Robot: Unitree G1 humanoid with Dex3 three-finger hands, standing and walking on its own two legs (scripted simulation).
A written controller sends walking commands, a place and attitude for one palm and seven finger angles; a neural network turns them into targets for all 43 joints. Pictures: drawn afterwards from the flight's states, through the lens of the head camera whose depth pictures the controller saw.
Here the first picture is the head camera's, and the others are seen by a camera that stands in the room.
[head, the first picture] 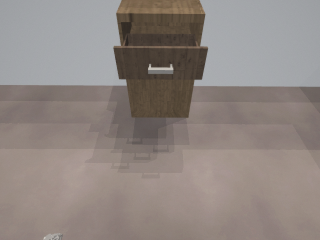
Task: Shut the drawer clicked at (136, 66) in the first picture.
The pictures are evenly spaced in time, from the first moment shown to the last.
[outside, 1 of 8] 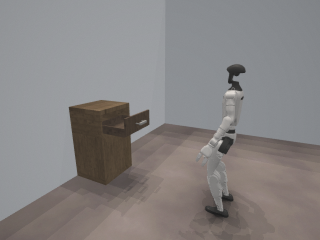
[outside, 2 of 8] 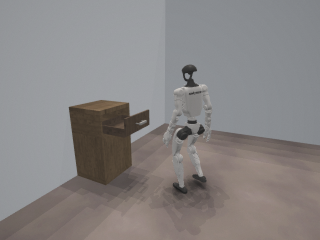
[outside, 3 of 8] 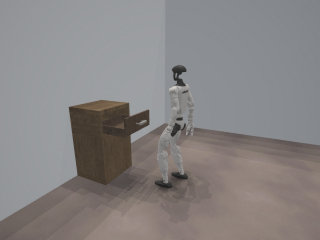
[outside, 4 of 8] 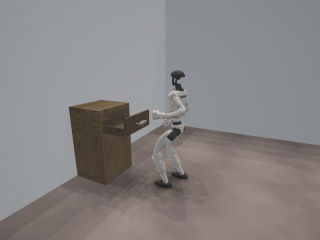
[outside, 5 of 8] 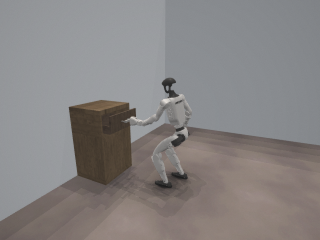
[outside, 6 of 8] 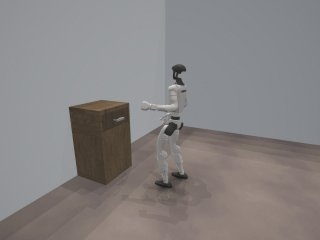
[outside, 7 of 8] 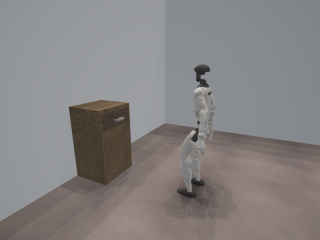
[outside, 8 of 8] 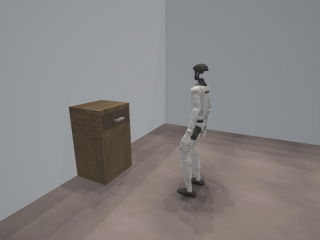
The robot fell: no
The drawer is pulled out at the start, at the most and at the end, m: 0.30 0.30 0.00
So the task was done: yes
